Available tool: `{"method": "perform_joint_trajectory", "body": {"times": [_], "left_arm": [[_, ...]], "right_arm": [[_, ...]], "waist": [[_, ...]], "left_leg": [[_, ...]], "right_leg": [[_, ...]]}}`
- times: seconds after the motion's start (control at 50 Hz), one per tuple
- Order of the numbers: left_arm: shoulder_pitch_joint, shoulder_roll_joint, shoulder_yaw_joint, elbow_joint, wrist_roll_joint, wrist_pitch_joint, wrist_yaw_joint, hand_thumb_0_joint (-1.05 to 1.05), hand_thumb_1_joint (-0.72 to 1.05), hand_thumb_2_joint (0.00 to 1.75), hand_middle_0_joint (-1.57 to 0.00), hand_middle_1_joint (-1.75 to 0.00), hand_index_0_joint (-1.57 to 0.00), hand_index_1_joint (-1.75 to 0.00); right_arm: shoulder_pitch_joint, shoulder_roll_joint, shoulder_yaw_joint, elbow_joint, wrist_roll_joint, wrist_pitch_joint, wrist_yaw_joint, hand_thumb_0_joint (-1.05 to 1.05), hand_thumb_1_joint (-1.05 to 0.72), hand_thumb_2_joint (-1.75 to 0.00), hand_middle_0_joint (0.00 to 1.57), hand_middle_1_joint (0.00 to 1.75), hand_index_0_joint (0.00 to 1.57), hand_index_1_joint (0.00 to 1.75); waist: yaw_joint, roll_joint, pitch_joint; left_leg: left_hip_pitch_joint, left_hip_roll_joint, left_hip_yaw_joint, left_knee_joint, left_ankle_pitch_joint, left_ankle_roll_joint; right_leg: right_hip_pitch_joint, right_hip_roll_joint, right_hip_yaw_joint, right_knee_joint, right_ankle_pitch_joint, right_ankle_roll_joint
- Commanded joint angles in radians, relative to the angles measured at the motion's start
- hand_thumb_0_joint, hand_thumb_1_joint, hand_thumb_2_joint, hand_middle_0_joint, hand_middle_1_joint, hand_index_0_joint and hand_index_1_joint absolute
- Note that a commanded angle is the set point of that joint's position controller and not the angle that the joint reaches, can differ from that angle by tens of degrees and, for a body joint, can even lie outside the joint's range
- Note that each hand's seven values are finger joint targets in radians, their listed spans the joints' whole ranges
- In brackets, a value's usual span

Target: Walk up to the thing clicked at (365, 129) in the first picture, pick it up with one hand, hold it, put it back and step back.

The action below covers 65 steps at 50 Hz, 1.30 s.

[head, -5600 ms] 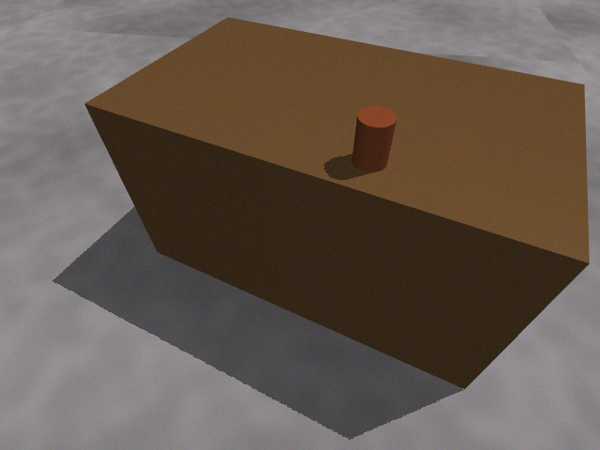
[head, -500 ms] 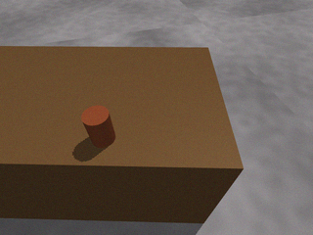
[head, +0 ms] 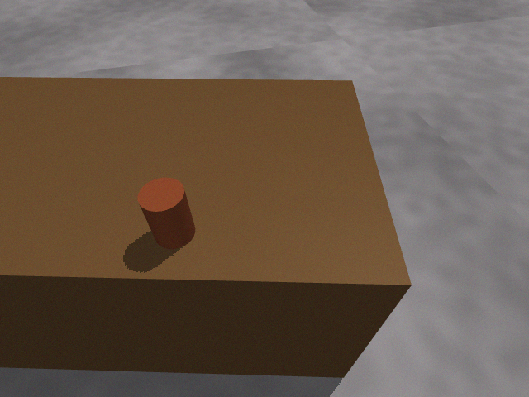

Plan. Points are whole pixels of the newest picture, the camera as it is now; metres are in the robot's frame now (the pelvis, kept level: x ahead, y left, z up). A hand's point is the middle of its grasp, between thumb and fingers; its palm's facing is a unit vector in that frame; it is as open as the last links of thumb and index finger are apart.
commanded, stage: stand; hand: left
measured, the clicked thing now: (168, 214) +0.45 +0.22 -0.02
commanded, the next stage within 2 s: rise first in 0.56 s
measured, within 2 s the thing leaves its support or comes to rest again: neither
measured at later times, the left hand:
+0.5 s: hand out of the picture +0.07 +0.26 -0.16, palm faces -0.03 -0.94 -0.35, open 7.4 cm
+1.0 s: hand (117, 383) +0.17 +0.26 -0.11, palm faces +0.21 -0.92 -0.33, open 13.3 cm
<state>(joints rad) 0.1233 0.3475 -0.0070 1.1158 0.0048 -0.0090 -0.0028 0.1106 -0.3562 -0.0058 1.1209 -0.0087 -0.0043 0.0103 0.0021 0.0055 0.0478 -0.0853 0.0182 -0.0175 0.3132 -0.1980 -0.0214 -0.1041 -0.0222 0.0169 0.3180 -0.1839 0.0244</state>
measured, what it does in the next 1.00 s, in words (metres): stands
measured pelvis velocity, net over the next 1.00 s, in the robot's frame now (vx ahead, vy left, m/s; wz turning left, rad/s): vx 0.00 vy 0.00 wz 0.00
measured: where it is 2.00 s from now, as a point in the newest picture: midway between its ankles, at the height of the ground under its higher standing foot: outside the picture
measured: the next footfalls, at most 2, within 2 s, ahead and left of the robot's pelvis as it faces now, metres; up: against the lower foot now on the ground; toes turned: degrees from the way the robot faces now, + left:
none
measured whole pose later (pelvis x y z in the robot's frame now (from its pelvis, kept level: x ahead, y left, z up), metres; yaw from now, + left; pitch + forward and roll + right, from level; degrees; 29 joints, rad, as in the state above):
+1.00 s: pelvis +0.00 +0.00 -0.01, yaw +0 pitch +3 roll +0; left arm 0.15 0.29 0.14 0.70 -0.05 -0.07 0.06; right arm 0.12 -0.27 -0.13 0.82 0.05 -0.08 -0.05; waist 0.02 0.02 -0.01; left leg -0.25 0.02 -0.02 0.45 -0.25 -0.02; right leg -0.26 -0.02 0.02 0.44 -0.23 0.03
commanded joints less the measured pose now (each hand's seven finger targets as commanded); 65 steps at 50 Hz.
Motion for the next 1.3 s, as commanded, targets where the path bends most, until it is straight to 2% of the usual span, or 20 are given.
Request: {"method": "perform_joint_trajectory", "body": {"times": [0.0, 0.12, 0.64, 0.66, 0.68, 0.7, 0.72, 0.74, 0.78, 0.82, 0.86, 0.92, 0.98, 1.0, 1.04, 1.06, 1.08, 1.16, 1.2, 1.28], "left_arm": [[-0.035, 0.223, 0.047, -0.055, 0.003, -0.022, 0.015, 0.00, 0.90, 0.90, -0.20, -0.30, -0.20, -0.30], [-0.030, 0.223, 0.045, -0.055, 0.005, -0.021, 0.014, 0.00, 0.90, 0.90, -0.20, -0.30, -0.20, -0.30], [-0.029, 0.224, 0.043, -0.061, 0.005, -0.021, 0.018, 0.00, 0.82, 0.82, -0.12, -0.22, -0.12, -0.22], [-0.380, 0.009, 0.012, -0.412, -0.073, -0.099, 0.022, 0.00, 0.74, 0.74, -0.04, -0.14, -0.04, -0.14], [-0.361, 0.098, 0.029, -0.445, -0.105, -0.137, 0.047, 0.00, 0.66, 0.66, -0.06, -0.06, -0.03, -0.08], [-0.229, 0.154, 0.063, -0.348, -0.102, -0.128, 0.063, 0.00, 0.58, 0.58, -0.06, -0.06, -0.04, -0.08], [-0.188, 0.202, 0.104, -0.296, -0.098, -0.115, 0.073, 0.00, 0.50, 0.50, -0.07, -0.06, -0.06, -0.08], [-0.168, 0.277, 0.182, -0.299, -0.092, -0.106, 0.088, 0.00, 0.42, 0.42, -0.07, -0.07, -0.05, -0.08], [-0.136, 0.195, 0.172, -0.267, -0.065, -0.112, 0.088, 0.00, 0.26, 0.26, -0.07, -0.07, -0.06, -0.07], [-0.019, 0.190, 0.223, -0.342, -0.043, -0.114, 0.083, 0.00, 0.12, 0.22, -0.07, -0.07, -0.07, -0.07], [0.060, 0.204, 0.246, -0.391, -0.041, -0.099, 0.089, 0.00, 0.02, 0.15, -0.06, -0.07, -0.08, -0.05], [0.118, 0.131, 0.234, -0.467, -0.045, -0.087, 0.079, 0.00, -0.14, 0.11, -0.06, -0.07, -0.07, -0.05], [-0.036, 0.111, 0.199, -0.669, -0.050, -0.097, 0.085, 0.00, -0.31, 0.08, -0.05, -0.06, -0.05, -0.05], [-0.008, 0.138, 0.227, -0.653, -0.045, -0.096, 0.089, 0.00, -0.37, 0.08, -0.05, -0.05, -0.05, -0.05], [-0.049, 0.097, 0.184, -0.780, -0.048, -0.108, 0.092, 0.00, -0.45, 0.06, -0.05, -0.05, -0.05, -0.05], [-0.031, 0.131, 0.214, -0.794, -0.044, -0.113, 0.103, 0.00, -0.52, 0.04, -0.05, -0.05, -0.05, -0.05], [-0.016, 0.166, 0.237, -0.846, -0.046, -0.119, 0.108, 0.00, -0.55, 0.02, -0.06, -0.05, -0.06, -0.05], [0.120, 0.141, 0.253, -0.903, -0.045, -0.118, 0.107, 0.00, -0.55, 0.02, -0.05, -0.05, -0.05, -0.05], [0.127, 0.151, 0.280, -0.944, -0.047, -0.119, 0.105, 0.00, -0.54, 0.02, -0.04, -0.05, -0.04, -0.05], [0.199, 0.141, 0.296, -0.997, -0.055, -0.119, 0.087, 0.00, -0.53, 0.01, -0.04, -0.05, -0.04, -0.04]], "right_arm": [[-0.031, -0.213, -0.036, -0.057, 0.001, -0.022, -0.018, 0.00, -0.90, -0.90, 0.20, 0.30, 0.20, 0.30], [-0.033, -0.206, -0.037, -0.056, 0.001, -0.021, -0.016, 0.00, -0.90, -0.90, 0.20, 0.30, 0.20, 0.30], [-0.020, -0.212, -0.043, -0.054, 0.001, -0.021, -0.017, 0.00, -0.82, -0.82, 0.12, 0.22, 0.12, 0.22], [-0.371, -0.019, -0.002, -0.405, 0.103, -0.140, -0.029, 0.00, -0.74, -0.74, 0.05, 0.14, 0.05, 0.14], [-0.329, -0.043, 0.005, -0.425, 0.114, -0.160, -0.045, 0.00, -0.66, -0.66, 0.05, 0.06, 0.05, 0.06], [-0.232, -0.148, -0.047, -0.350, 0.111, -0.149, -0.064, 0.00, -0.58, -0.58, 0.05, 0.05, 0.05, 0.05], [-0.183, -0.169, -0.079, -0.266, 0.106, -0.136, -0.075, 0.00, -0.50, -0.50, 0.05, 0.05, 0.05, 0.05], [-0.167, -0.250, -0.159, -0.245, 0.095, -0.132, -0.089, 0.00, -0.42, -0.42, 0.05, 0.05, 0.05, 0.05], [-0.158, -0.126, -0.127, -0.232, 0.071, -0.136, -0.083, 0.00, -0.26, -0.26, 0.05, 0.05, 0.05, 0.05], [-0.010, -0.140, -0.191, -0.250, 0.048, -0.125, -0.078, 0.00, -0.10, -0.20, 0.05, 0.05, 0.05, 0.05], [0.042, -0.138, -0.197, -0.277, 0.052, -0.117, -0.079, 0.00, 0.03, -0.16, 0.05, 0.05, 0.05, 0.05], [0.092, -0.076, -0.178, -0.352, 0.055, -0.099, -0.069, 0.00, 0.18, -0.12, 0.05, 0.05, 0.05, 0.05], [-0.081, -0.029, -0.125, -0.502, 0.059, -0.105, -0.076, 0.00, 0.31, -0.09, 0.05, 0.05, 0.05, 0.05], [-0.051, -0.056, -0.146, -0.500, 0.052, -0.103, -0.081, 0.00, 0.34, -0.08, 0.05, 0.05, 0.05, 0.05], [-0.105, -0.042, -0.121, -0.638, 0.056, -0.121, -0.086, 0.00, 0.40, -0.06, 0.05, 0.05, 0.05, 0.05], [-0.063, -0.064, -0.140, -0.607, 0.050, -0.122, -0.092, 0.00, 0.44, -0.05, 0.05, 0.05, 0.05, 0.05], [-0.023, -0.078, -0.143, -0.630, 0.048, -0.124, -0.097, 0.00, 0.47, -0.04, 0.05, 0.05, 0.05, 0.05], [0.093, -0.025, -0.117, -0.649, 0.045, -0.125, -0.094, 0.00, 0.50, -0.04, 0.05, 0.05, 0.05, 0.05], [0.028, -0.042, -0.135, -0.684, 0.043, -0.125, -0.091, 0.00, 0.51, -0.03, 0.05, 0.05, 0.05, 0.05], [0.165, -0.026, -0.153, -0.648, 0.046, -0.110, -0.078, 0.00, 0.53, -0.03, 0.05, 0.05, 0.05, 0.05]], "waist": [[-0.003, 0.008, -0.072], [-0.002, -0.011, -0.048], [-0.005, -0.015, -0.075], [-0.036, 0.010, -0.099], [0.011, -0.028, -0.109], [-0.011, -0.003, -0.068], [-0.008, 0.005, -0.057], [0.002, 0.006, -0.123], [0.012, 0.029, -0.191], [0.005, 0.041, -0.264], [0.019, 0.041, -0.268], [0.018, 0.011, -0.249], [0.030, 0.010, -0.180], [0.019, 0.003, -0.186], [0.011, -0.017, -0.211], [0.020, 0.007, -0.207], [0.018, 0.034, -0.198], [0.025, 0.020, -0.155], [0.042, 0.017, -0.160], [0.014, 0.028, -0.122]], "left_leg": [[0.000, 0.108, -0.062, -0.036, 0.184, 0.040], [-0.006, 0.109, -0.070, -0.047, 0.142, 0.037], [0.005, 0.111, -0.065, -0.036, 0.195, 0.039], [-0.131, -0.023, 0.048, 0.068, 0.102, 0.016], [-0.087, -0.016, 0.041, 0.020, 0.023, 0.015], [-0.113, -0.008, 0.041, 0.018, -0.007, 0.015], [-0.172, -0.018, 0.048, 0.057, 0.003, 0.013], [-0.159, -0.014, 0.050, 0.085, 0.043, 0.013], [-0.168, -0.018, 0.047, 0.115, 0.077, 0.018], [-0.120, -0.023, 0.048, 0.116, 0.143, 0.019], [-0.092, -0.023, 0.050, 0.098, 0.208, 0.012], [-0.085, -0.022, 0.056, 0.098, 0.261, 0.012], [-0.113, -0.018, 0.052, 0.079, 0.196, 0.014], [-0.108, -0.016, 0.054, 0.079, 0.173, 0.016], [-0.082, -0.012, 0.048, 0.072, 0.160, 0.019], [-0.081, -0.011, 0.046, 0.069, 0.164, 0.017], [-0.073, -0.015, 0.052, 0.073, 0.175, 0.015], [-0.069, -0.016, 0.055, 0.079, 0.218, 0.016], [-0.066, -0.018, 0.052, 0.077, 0.234, 0.014], [-0.048, -0.019, 0.060, 0.074, 0.244, 0.016]], "right_leg": [[0.020, -0.108, 0.069, -0.036, 0.196, -0.040], [-0.008, -0.102, 0.066, -0.048, 0.128, -0.039], [0.018, -0.105, 0.062, -0.029, 0.190, -0.041], [-0.114, 0.014, -0.046, 0.050, 0.097, -0.026], [-0.046, 0.013, -0.048, 0.022, 0.009, -0.029], [-0.081, 0.021, -0.043, 0.033, -0.007, -0.035], [-0.117, 0.025, -0.049, 0.057, 0.003, -0.035], [-0.105, 0.025, -0.050, 0.084, 0.042, -0.035], [-0.105, 0.021, -0.042, 0.115, 0.085, -0.037], [-0.070, 0.027, -0.045, 0.109, 0.140, -0.036], [-0.050, 0.034, -0.056, 0.095, 0.184, -0.034], [-0.046, 0.032, -0.060, 0.095, 0.235, -0.028], [-0.077, 0.023, -0.059, 0.078, 0.164, -0.028], [-0.076, 0.023, -0.054, 0.073, 0.145, -0.028], [-0.055, 0.026, -0.057, 0.075, 0.130, -0.027], [-0.050, 0.026, -0.057, 0.077, 0.135, -0.031], [-0.047, 0.025, -0.056, 0.073, 0.146, -0.030], [-0.029, 0.026, -0.066, 0.074, 0.188, -0.030], [-0.012, 0.021, -0.065, 0.074, 0.200, -0.031], [-0.026, 0.022, -0.069, 0.070, 0.223, -0.029]]}}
